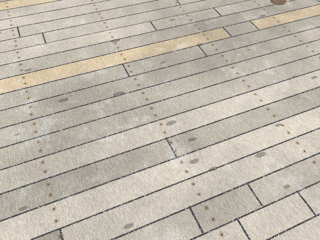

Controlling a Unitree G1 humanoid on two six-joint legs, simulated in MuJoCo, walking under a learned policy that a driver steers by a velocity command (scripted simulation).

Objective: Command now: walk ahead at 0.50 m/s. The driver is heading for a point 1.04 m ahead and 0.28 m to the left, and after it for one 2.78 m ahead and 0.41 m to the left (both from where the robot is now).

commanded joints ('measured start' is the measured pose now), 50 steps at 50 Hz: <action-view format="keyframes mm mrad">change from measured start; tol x32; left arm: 1 12 76 22 -64 10 -3 3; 16 -364 33 2 -184 6 -17 -36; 22 155 271 90 -52 30 -11 -17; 50 40 48 2 -51 37 -28 10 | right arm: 1 39 -118 -31 -37 -5 -19 0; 22 282 -44 -5 53 1 17 -37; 44 -191 -65 -22 -120 24 18 22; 50 263 -272 -109 -68 28 27 0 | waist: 1 -1 124 -81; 17 -68 101 38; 23 116 -191 -427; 43 73 -4 54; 50 -100 236 -415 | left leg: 1 229 263 -325 -295 103 179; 20 419 230 -81 1 666 78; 24 -425 35 -172 848 -373 -18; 38 -288 130 -85 207 276 -46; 47 -39 -15 54 78 29 74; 50 769 367 -884 -152 -120 370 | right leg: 1 -205 -99 48 -14 98 9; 17 -243 -30 -12 -640 354 -9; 21 406 -53 22 -633 353 -122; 23 835 -356 711 -815 96 -322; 30 217 -185 166 -1000 362 -211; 42 466 -223 -101 -1004 468 -128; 47 509 -210 -189 -592 1059 -59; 50 -309 99 11 217 -209 46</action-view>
